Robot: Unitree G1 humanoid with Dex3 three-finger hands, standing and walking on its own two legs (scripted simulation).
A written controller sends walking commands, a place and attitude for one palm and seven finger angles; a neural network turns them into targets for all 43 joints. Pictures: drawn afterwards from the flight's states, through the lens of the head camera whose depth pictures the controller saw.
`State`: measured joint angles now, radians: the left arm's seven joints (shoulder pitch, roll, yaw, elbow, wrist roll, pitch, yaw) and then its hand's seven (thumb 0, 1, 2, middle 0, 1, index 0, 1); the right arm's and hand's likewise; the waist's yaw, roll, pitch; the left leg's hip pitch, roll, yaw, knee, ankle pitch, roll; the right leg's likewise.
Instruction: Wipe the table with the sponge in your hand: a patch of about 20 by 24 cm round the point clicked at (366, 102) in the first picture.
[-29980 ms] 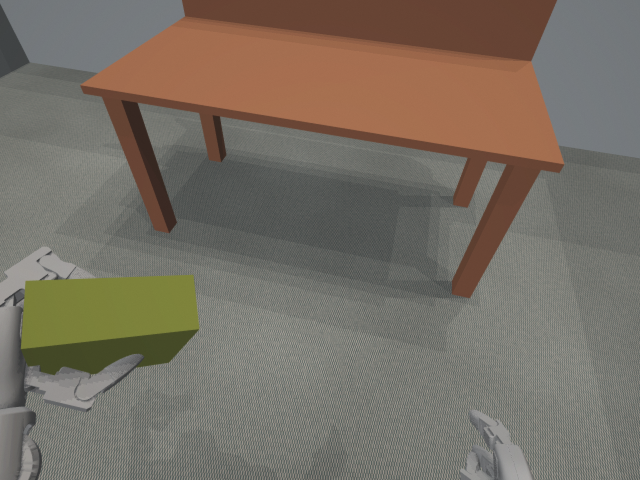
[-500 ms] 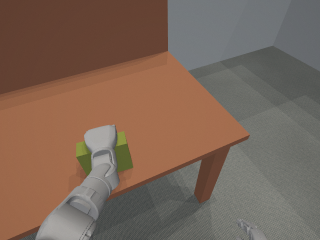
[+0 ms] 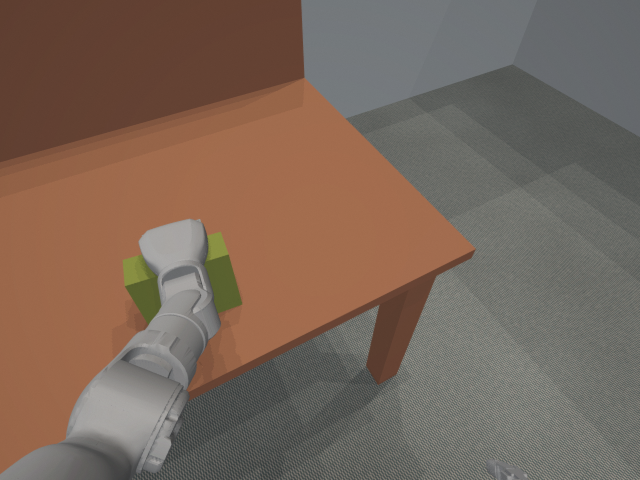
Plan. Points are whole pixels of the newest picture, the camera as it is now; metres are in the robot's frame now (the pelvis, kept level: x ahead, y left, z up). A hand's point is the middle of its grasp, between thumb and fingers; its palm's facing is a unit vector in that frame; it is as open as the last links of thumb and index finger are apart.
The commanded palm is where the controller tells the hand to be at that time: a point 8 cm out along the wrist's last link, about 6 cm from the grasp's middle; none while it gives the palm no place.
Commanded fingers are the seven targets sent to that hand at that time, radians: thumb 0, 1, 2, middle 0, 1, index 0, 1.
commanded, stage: wipe forward along the third lane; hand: left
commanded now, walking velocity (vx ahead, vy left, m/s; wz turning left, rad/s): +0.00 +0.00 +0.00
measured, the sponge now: (190, 292) +0.40 +0.21 -0.04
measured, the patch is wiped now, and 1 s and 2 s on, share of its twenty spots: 0.85 1.00 1.00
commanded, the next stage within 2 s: wipe back along the third lane in 1.14 s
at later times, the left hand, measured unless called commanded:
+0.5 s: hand (175, 248) +0.45 +0.23 +0.00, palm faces -0.10 -0.02 -0.99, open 9.5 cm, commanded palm +0.43 +0.23 +0.03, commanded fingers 0.00 0.10 1.30 -1.20 -1.60 -1.20 -1.60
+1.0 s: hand (165, 224) +0.50 +0.26 +0.00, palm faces -0.11 +0.00 -0.99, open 9.5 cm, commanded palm +0.49 +0.24 +0.03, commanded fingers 0.00 0.10 1.30 -1.20 -1.60 -1.20 -1.60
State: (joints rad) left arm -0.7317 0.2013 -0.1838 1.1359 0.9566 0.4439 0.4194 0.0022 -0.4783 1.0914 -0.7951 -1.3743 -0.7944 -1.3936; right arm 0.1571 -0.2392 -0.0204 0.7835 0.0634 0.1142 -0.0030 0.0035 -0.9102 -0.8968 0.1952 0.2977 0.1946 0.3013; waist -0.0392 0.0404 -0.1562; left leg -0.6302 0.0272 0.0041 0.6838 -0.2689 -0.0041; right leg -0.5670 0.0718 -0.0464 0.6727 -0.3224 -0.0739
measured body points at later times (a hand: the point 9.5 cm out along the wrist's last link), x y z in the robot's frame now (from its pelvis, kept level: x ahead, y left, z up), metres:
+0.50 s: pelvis -0.01 +0.02 -0.01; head +0.06 +0.02 +0.43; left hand +0.45 +0.23 +0.06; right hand +0.06 -0.24 -0.14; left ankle +0.03 +0.13 -0.72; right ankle +0.00 -0.07 -0.72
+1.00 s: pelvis +0.00 +0.04 -0.02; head +0.10 +0.06 +0.41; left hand +0.50 +0.26 +0.06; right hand +0.02 -0.22 -0.15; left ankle +0.03 +0.13 -0.72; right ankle +0.00 -0.07 -0.72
